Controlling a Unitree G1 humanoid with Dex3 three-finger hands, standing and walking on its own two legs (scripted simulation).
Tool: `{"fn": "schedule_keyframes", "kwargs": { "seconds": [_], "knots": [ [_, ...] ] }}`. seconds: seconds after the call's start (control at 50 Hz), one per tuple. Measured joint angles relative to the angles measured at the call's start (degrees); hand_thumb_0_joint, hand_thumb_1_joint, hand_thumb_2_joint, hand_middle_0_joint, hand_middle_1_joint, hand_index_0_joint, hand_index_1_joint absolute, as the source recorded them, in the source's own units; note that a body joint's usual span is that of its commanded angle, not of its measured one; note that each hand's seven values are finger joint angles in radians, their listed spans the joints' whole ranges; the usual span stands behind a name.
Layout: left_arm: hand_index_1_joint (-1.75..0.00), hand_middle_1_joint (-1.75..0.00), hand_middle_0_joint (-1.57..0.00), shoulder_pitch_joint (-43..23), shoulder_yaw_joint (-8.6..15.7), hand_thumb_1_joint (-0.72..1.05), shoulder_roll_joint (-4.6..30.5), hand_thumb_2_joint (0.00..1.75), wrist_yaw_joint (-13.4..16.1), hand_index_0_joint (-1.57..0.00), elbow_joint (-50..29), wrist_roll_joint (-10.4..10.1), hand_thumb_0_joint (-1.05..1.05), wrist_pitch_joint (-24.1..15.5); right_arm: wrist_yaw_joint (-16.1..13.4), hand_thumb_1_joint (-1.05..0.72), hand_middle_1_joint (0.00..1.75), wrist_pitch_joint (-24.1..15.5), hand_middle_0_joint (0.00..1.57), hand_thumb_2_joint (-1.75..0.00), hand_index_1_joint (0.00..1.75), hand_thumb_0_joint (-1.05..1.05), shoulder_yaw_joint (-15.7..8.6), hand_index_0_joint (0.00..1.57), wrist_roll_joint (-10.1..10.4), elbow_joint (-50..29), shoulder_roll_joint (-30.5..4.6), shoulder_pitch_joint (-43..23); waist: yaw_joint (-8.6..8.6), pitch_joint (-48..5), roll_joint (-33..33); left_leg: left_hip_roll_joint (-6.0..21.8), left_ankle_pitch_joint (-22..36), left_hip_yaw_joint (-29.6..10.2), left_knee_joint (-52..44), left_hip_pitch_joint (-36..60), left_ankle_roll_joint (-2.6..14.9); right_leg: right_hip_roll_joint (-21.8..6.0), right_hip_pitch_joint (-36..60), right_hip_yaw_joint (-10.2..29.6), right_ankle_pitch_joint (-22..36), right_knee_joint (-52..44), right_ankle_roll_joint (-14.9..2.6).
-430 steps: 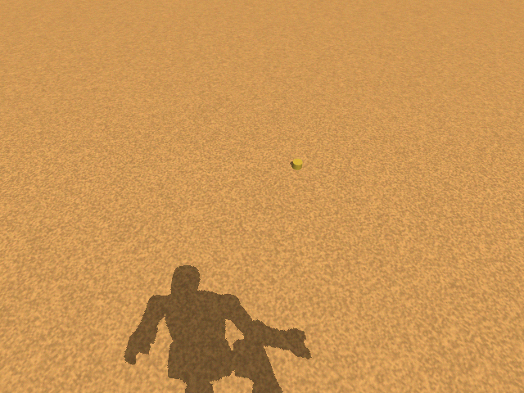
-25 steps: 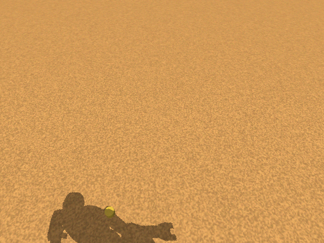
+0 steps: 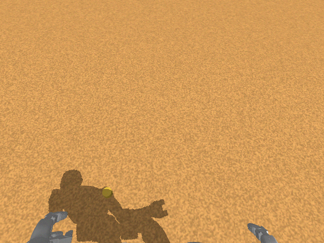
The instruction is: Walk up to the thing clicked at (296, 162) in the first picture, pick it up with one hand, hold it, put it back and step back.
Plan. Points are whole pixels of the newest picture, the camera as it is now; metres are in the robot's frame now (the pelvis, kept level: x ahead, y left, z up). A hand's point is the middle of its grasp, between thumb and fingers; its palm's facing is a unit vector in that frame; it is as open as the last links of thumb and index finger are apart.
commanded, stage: rise first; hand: left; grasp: from above
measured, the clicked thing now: (107, 192) +0.43 +0.29 -0.75
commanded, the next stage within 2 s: none
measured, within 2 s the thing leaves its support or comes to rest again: neither
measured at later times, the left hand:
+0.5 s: hand out of the picture +0.14 +0.27 -0.21, palm faces -0.16 -0.87 -0.47, open 13.8 cm
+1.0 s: hand (72, 236) +0.18 +0.30 -0.34, palm faces -0.41 -0.63 -0.66, open 14.0 cm
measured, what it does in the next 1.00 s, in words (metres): lowers itself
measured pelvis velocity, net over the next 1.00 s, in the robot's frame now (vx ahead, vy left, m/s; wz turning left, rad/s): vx -0.03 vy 0.01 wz -0.02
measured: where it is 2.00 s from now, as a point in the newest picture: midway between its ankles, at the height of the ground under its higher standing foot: outside the picture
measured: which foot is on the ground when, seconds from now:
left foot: down 0.00-1.00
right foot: down 0.00-1.00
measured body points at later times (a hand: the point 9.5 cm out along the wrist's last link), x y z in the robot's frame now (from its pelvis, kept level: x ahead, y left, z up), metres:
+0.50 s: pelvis +0.00 +0.02 -0.07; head +0.10 +0.03 +0.37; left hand +0.15 +0.31 -0.18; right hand +0.17 -0.24 -0.16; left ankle +0.02 +0.14 -0.73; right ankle +0.00 -0.13 -0.73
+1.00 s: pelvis -0.03 +0.01 -0.19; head +0.13 +0.03 +0.23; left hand +0.20 +0.33 -0.30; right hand +0.18 -0.25 -0.29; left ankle +0.02 +0.14 -0.73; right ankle +0.00 -0.13 -0.73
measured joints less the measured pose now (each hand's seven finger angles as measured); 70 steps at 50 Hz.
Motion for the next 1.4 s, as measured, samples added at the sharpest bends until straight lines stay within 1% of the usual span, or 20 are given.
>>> {"fn": "schedule_keyframes", "kwargs": {
  "seconds": [0.04,0.08,0.14,0.2,0.26,0.32,0.4,0.52,0.7,0.78,0.84,0.9,0.98,1.08,1.18,1.26,1.32,1.4],
  "knots": [
    [-0.70,-0.71,-0.19,0.5,0.7,0.41,-0.1,0.90,0.2,-0.20,-2.5,1.4,0.00,1.0,0.2,-0.90,0.30,0.1,0.20,-0.89,0.30,0.01,-0.3,0.20,-0.1,-2.0,0.9,0.9,-0.21,-0.7,-0.1,0.0,-1.1,0.2,2.3,-2.2,0.10,0.0,-2.2,0.3,-1.0,2.3,0.07],
    [-0.77,-0.78,-0.18,1.7,0.9,0.27,-0.4,0.90,0.6,-0.20,-5.2,2.3,0.00,2.6,0.5,-0.90,0.30,0.4,0.20,-0.89,0.30,0.01,-0.3,0.20,0.1,-3.6,1.5,1.7,-0.51,-1.5,0.1,0.0,-2.1,0.3,4.2,-3.8,0.25,-0.1,-3.8,0.5,-1.8,3.9,0.19],
    [-0.86,-0.86,-0.18,3.8,0.8,0.06,-0.9,0.90,1.1,-0.19,-8.6,3.5,0.00,5.1,0.8,-0.89,0.30,0.5,0.20,-0.89,0.30,0.01,-0.3,0.20,0.1,-5.9,1.8,2.6,-0.81,-2.7,0.4,0.0,-3.8,0.4,7.5,-6.7,0.48,-0.2,-6.5,0.7,-3.2,6.8,0.44],
    [-0.92,-0.92,-0.17,5.7,0.7,-0.14,-1.2,0.91,1.5,-0.18,-11.6,4.5,0.00,6.8,0.9,-0.89,0.30,-0.2,0.20,-0.89,0.30,0.01,-0.4,0.20,0.0,-7.8,1.8,2.8,-0.87,-3.9,0.6,0.0,-5.9,0.3,12.0,-10.6,0.70,-0.3,-10.2,0.7,-5.2,11.0,0.69],
    [-0.96,-0.95,-0.16,7.9,0.8,-0.28,-1.5,0.92,1.7,-0.17,-15.4,5.4,0.00,7.4,0.9,-0.89,0.30,-1.2,0.20,-0.89,0.30,0.01,-0.7,0.20,-0.3,-9.3,1.7,2.6,-0.70,-4.9,0.6,-0.1,-8.3,0.1,17.1,-15.0,0.86,-0.4,-14.5,0.8,-7.5,15.9,0.95],
    [-0.98,-0.98,-0.16,10.1,0.8,-0.38,-1.7,0.94,1.8,-0.16,-19.9,6.4,0.00,7.9,0.6,-0.89,0.30,-2.1,0.20,-0.89,0.30,0.01,-1.1,0.20,-0.5,-10.5,1.7,2.0,-0.44,-5.6,0.6,0.0,-10.5,-0.1,21.9,-19.1,0.95,-0.5,-18.4,0.8,-9.6,20.4,1.11],
    [-1.01,-0.99,-0.14,13.1,0.4,-0.45,-1.8,0.96,1.9,-0.14,-25.9,7.7,0.00,9.1,0.4,-0.88,0.30,-2.9,0.20,-0.89,0.30,0.01,-1.2,0.20,-0.7,-11.9,1.9,1.0,-0.20,-6.4,0.7,0.1,-12.7,-0.5,26.7,-23.4,1.00,-0.4,-22.4,0.6,-11.6,24.7,1.19],
    [-1.02,-1.01,-0.13,16.4,-0.2,-0.51,-1.5,0.98,2.0,-0.13,-32.6,9.1,-0.01,11.5,0.2,-0.89,0.30,-4.2,0.20,-0.89,0.30,0.01,-0.7,0.20,-1.0,-14.0,2.3,-0.3,-0.24,-7.4,0.9,0.3,-14.9,-1.2,31.7,-28.5,0.97,-0.2,-27.1,0.2,-13.8,29.3,1.14],
    [-1.04,-1.02,-0.12,19.1,-0.3,-0.53,-0.6,0.98,2.1,-0.12,-38.8,11.2,-0.01,12.6,0.5,-0.90,0.30,-5.9,0.20,-0.89,0.30,0.01,-0.3,0.20,-1.3,-16.0,2.5,-1.7,-0.20,-9.1,1.0,0.5,-17.7,-2.1,39.0,-36.5,0.80,-0.1,-34.8,-0.3,-16.7,36.5,0.98],
    [-1.04,-1.03,-0.12,18.5,-0.6,-0.53,0.3,0.98,2.1,-0.11,-38.9,12.9,-0.01,11.7,0.8,-0.89,0.30,-6.5,0.20,-0.89,0.30,0.01,-0.3,0.20,-1.3,-16.3,2.1,-2.4,-0.20,-9.8,1.1,0.4,-18.8,-2.5,42.9,-40.9,0.75,-0.2,-39.0,-0.5,-18.0,40.3,0.92],
    [-1.04,-1.03,-0.11,15.9,-0.4,-0.53,1.7,0.99,2.1,-0.11,-36.3,15.6,-0.01,9.4,1.4,-0.89,0.30,-7.3,0.20,-0.89,0.30,0.01,-0.3,0.20,-1.4,-16.2,1.5,-3.3,-0.21,-10.5,0.9,0.3,-19.8,-2.7,46.8,-45.7,0.70,-0.3,-43.8,-0.4,-19.2,44.6,0.84],
    [-1.04,-1.03,-0.11,12.2,0.1,-0.53,3.3,0.99,2.2,-0.10,-32.7,19.0,-0.01,6.4,2.2,-0.88,0.30,-8.0,0.20,-0.89,0.30,0.01,-0.6,0.20,-1.4,-15.6,0.8,-4.4,-0.15,-11.3,0.7,0.2,-21.0,-2.8,51.9,-51.7,0.64,-0.4,-49.9,-0.2,-20.7,50.0,0.80],
    [-1.05,-1.03,-0.10,6.1,0.5,-0.53,5.5,0.99,2.8,-0.09,-28.0,24.4,-0.01,1.2,3.0,-0.87,0.30,-8.6,0.20,-0.89,0.30,0.01,-1.2,0.20,-1.4,-14.0,-0.3,-6.1,0.00,-12.2,0.4,0.2,-22.6,-3.1,59.6,-60.8,0.53,-0.4,-59.1,0.1,-22.5,58.0,0.77],
    [-1.05,-1.04,-0.09,-1.6,1.2,-0.53,8.1,1.00,4.9,-0.08,-24.3,31.0,-0.01,-4.4,3.5,-0.87,0.30,-8.0,0.20,-0.89,0.30,0.01,-2.0,0.20,-1.6,-11.8,-1.1,-8.0,0.19,-12.2,0.5,0.3,-23.9,-3.7,69.1,-72.0,0.35,-0.1,-70.3,0.2,-23.9,67.6,0.66],
    [-1.06,-1.05,-0.08,-10.7,1.5,-0.54,10.8,1.01,6.6,-0.08,-19.0,36.9,-0.01,-7.5,3.9,-0.88,0.30,-6.8,0.20,-0.89,0.30,0.01,-2.3,0.20,-2.0,-9.5,-1.1,-8.7,0.32,-11.2,1.0,0.4,-24.2,-4.4,76.9,-81.4,0.23,0.3,-79.6,0.2,-24.2,75.3,0.56],
    [-1.06,-1.05,-0.08,-17.5,2.0,-0.54,13.2,1.02,7.3,-0.08,-13.9,41.4,-0.01,-9.9,4.5,-0.88,0.30,-5.7,0.20,-0.89,0.30,0.01,-2.2,0.20,-2.6,-7.7,-0.7,-8.2,0.12,-10.0,1.2,0.6,-24.0,-5.2,82.3,-87.7,0.18,0.7,-85.7,-0.1,-23.9,80.5,0.52],
    [-1.06,-1.05,-0.08,-21.5,2.5,-0.54,15.2,1.03,7.8,-0.08,-10.5,44.6,-0.01,-11.8,4.9,-0.89,0.30,-4.6,0.20,-0.89,0.30,0.01,-2.0,0.20,-3.0,-6.6,-0.4,-7.4,-0.27,-8.9,1.2,0.6,-23.8,-5.7,85.9,-91.5,0.19,1.0,-89.4,-0.3,-23.6,83.8,0.59],
    [-1.05,-1.04,-0.08,-25.3,3.2,-0.54,17.6,1.03,8.6,-0.08,-7.0,48.5,0.00,-14.3,5.4,-0.89,0.30,-3.1,0.20,-0.89,0.30,0.01,-1.7,0.20,-3.6,-5.1,-0.1,-6.2,-1.02,-7.6,1.0,0.7,-23.4,-6.4,89.9,-95.7,0.36,1.3,-93.3,-0.5,-23.0,87.4,0.85]
  ]
}}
